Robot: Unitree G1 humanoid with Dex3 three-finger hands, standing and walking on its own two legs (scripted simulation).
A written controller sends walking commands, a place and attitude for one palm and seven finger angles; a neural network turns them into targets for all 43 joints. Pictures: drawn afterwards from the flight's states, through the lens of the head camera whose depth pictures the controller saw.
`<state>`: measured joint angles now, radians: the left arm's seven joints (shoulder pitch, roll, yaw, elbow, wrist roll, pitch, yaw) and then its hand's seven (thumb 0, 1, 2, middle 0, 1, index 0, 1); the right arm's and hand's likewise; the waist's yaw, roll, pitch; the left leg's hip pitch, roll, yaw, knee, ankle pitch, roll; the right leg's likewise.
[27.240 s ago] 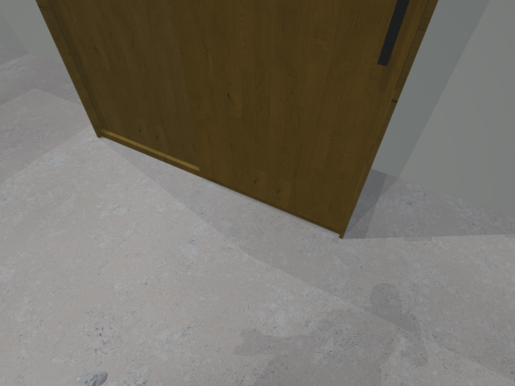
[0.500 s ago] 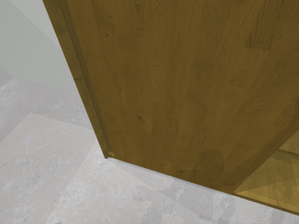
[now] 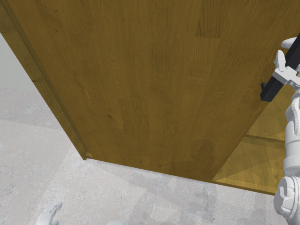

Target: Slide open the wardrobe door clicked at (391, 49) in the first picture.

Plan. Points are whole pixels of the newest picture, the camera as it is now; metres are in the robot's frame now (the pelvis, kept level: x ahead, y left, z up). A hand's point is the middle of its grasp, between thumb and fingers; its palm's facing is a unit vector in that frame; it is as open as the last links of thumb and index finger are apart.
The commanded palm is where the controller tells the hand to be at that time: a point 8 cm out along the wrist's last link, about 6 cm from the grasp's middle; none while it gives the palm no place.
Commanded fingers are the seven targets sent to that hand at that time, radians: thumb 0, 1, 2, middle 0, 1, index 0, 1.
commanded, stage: stop walking and hold the door there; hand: right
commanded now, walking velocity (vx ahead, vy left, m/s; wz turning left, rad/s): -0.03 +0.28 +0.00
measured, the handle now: (289, 55) +0.47 -0.28 +0.23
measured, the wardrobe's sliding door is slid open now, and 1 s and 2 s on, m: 0.69 0.69 0.69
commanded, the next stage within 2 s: loosen the grip on the handle in 0.74 s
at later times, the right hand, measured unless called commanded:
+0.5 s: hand (278, 69) +0.44 -0.25 +0.22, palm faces +0.35 +0.93 -0.13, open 5.7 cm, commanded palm +0.40 -0.29 +0.20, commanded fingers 0.00 -0.90 -0.90 0.45 1.40 0.45 1.40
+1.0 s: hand (288, 64) +0.43 -0.26 +0.23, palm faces +0.34 +0.93 -0.11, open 7.0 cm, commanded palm +0.39 -0.29 +0.21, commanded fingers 0.00 0.19 -0.38 0.45 1.40 0.45 1.40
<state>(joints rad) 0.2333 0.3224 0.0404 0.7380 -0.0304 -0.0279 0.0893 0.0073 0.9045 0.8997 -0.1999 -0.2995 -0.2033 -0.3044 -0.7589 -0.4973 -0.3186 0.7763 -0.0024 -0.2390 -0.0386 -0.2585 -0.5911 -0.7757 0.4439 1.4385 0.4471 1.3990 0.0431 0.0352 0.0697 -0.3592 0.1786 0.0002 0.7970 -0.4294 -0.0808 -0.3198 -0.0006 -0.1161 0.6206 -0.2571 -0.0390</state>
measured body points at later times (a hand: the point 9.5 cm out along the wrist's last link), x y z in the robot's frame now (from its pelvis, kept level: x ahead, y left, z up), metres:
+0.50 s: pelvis -0.02 +0.00 +0.01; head +0.04 -0.01 +0.46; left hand +0.12 +0.25 -0.10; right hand +0.41 -0.30 +0.23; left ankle -0.03 +0.10 -0.72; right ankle +0.04 -0.10 -0.72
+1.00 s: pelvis -0.03 +0.00 +0.01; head -0.01 +0.00 +0.46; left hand +0.07 +0.27 -0.09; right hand +0.41 -0.31 +0.24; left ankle -0.03 +0.10 -0.72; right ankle +0.04 -0.10 -0.72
